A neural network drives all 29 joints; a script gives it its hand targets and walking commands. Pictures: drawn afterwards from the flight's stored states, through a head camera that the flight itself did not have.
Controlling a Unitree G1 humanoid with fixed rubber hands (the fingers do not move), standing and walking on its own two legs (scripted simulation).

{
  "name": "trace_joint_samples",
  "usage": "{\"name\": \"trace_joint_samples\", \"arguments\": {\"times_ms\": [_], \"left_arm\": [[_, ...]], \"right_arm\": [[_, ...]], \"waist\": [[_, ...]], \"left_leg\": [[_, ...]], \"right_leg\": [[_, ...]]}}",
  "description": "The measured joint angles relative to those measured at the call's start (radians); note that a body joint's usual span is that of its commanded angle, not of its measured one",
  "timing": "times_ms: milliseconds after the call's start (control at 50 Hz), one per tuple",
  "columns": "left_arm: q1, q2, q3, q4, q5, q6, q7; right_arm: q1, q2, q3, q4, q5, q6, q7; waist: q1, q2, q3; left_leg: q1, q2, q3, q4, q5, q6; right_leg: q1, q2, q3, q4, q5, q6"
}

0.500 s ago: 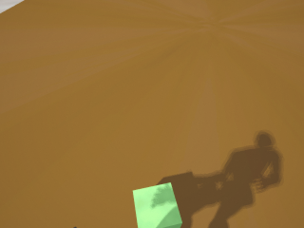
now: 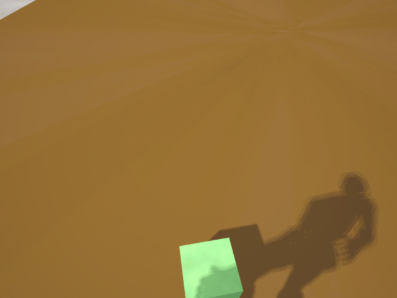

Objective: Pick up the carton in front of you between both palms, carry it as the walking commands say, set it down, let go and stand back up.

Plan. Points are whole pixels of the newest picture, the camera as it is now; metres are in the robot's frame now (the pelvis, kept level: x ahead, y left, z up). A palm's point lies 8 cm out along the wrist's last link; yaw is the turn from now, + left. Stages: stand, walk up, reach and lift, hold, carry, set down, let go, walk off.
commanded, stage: stand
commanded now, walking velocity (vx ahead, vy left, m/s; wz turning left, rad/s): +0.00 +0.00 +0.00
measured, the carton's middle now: (208, 276) +0.34 -0.01 -0.64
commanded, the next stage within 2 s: none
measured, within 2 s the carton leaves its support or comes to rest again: neither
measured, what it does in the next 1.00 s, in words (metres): stands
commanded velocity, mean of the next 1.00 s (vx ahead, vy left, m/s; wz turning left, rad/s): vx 0.00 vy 0.00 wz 0.00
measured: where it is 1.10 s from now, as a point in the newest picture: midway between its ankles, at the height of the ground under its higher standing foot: outside the picture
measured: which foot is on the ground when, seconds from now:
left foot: down 0.00-1.00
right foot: down 0.00-1.00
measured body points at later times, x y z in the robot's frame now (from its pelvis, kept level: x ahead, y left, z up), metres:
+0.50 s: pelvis -0.02 +0.00 +0.01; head -0.02 +0.01 +0.46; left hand -0.07 +0.23 -0.15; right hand -0.03 -0.23 -0.14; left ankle -0.04 +0.10 -0.73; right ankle -0.08 -0.13 -0.73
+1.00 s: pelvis -0.04 -0.01 +0.01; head -0.04 +0.00 +0.46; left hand -0.10 +0.20 -0.15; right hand -0.07 -0.23 -0.15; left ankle -0.04 +0.10 -0.73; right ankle -0.08 -0.13 -0.73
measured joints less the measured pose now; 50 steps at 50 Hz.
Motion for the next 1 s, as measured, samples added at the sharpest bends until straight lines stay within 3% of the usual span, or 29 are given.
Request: {"name": "trace_joint_samples", "arguments": {"times_ms": [460,1000], "left_arm": [[0.015,-0.065,-0.011,0.196,-0.001,0.013,-0.002],[0.019,-0.118,-0.014,0.264,-0.001,0.006,0.002]], "right_arm": [[0.020,0.059,0.027,0.179,0.002,0.008,-0.009],[0.010,0.101,0.033,0.276,0.004,0.008,-0.015]], "waist": [[-0.003,0.002,0.051],[-0.007,0.007,0.056]], "left_leg": [[0.055,0.003,-0.011,-0.064,0.057,-0.006],[0.042,0.015,-0.017,-0.096,0.103,-0.023]], "right_leg": [[0.061,0.000,-0.015,-0.064,0.052,-0.003],[0.042,0.009,-0.023,-0.076,0.085,-0.018]]}}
